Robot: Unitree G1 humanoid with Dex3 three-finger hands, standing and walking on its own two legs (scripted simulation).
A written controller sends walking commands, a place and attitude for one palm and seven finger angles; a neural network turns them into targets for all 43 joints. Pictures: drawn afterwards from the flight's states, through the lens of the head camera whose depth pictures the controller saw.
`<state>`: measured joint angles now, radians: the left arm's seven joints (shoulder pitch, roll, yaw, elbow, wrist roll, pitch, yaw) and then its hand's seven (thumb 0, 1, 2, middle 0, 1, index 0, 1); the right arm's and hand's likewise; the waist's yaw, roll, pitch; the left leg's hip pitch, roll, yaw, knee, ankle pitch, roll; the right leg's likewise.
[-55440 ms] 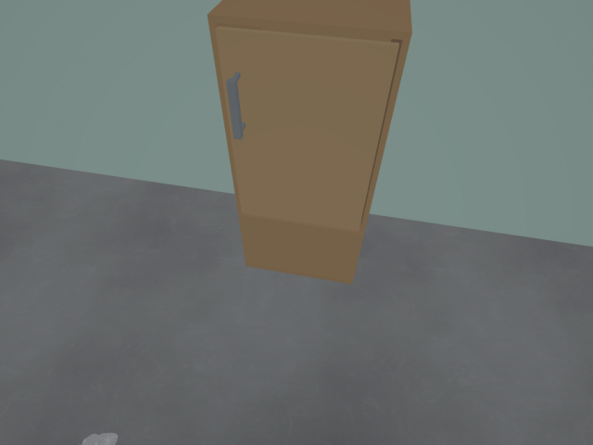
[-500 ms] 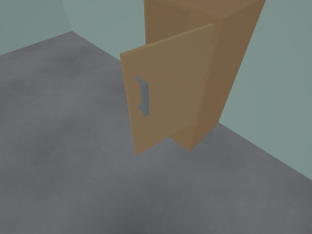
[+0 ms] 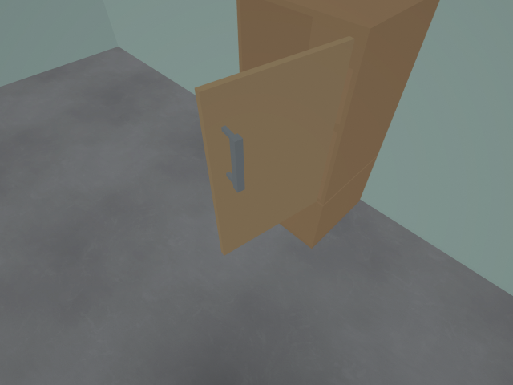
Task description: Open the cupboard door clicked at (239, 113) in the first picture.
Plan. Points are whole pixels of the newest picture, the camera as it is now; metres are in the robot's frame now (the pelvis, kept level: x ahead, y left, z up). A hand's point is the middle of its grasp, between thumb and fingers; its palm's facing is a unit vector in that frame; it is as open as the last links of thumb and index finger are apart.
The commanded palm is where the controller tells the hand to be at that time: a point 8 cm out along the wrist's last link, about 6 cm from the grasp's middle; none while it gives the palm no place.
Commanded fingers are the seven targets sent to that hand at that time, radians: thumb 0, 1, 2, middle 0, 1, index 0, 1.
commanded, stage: stand and wait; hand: left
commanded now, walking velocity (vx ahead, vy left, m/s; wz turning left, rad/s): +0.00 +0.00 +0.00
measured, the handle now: (232, 160) +0.56 +0.09 +0.00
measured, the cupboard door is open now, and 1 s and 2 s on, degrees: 80 80 80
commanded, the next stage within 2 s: none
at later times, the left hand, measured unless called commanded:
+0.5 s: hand out of the picture +0.01 +0.18 -0.17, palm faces +0.03 -0.97 -0.22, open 7.4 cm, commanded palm none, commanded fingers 0.00 0.90 0.90 -0.20 -0.30 -0.20 -0.30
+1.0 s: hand out of the picture +0.02 +0.19 -0.17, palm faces +0.03 -0.97 -0.23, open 7.4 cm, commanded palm none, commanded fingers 0.00 0.90 0.90 -0.20 -0.30 -0.20 -0.30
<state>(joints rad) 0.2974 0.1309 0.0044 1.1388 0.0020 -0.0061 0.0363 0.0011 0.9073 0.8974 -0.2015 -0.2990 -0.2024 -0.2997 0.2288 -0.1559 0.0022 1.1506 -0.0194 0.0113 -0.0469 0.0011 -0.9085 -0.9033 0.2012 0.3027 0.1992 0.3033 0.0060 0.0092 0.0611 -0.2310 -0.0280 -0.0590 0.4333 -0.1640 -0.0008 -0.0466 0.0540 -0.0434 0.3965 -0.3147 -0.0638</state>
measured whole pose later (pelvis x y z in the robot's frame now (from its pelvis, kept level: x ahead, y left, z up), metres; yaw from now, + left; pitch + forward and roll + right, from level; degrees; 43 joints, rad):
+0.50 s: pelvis +0.00 +0.00 +0.00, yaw +0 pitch -2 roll +0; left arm 0.26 0.17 0.01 1.13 0.00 -0.01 0.03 0.00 0.91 0.90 -0.20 -0.30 -0.20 -0.30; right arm 0.21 -0.19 0.00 1.15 -0.02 0.01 -0.04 0.00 -0.91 -0.90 0.20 0.30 0.20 0.30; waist 0.00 0.01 0.07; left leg -0.21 -0.03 -0.05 0.41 -0.16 0.00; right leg -0.03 0.05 -0.03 0.37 -0.31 -0.06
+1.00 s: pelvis +0.01 +0.00 +0.00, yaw +0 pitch -2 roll +0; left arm 0.25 0.19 0.01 1.13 0.00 -0.01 0.03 0.00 0.91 0.90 -0.20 -0.30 -0.20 -0.30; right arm 0.19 -0.20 0.00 1.15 -0.02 0.01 -0.04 0.00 -0.91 -0.90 0.20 0.30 0.20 0.30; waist 0.01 0.00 0.06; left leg -0.20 -0.03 -0.05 0.40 -0.16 0.00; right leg -0.02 0.05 -0.04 0.35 -0.30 -0.06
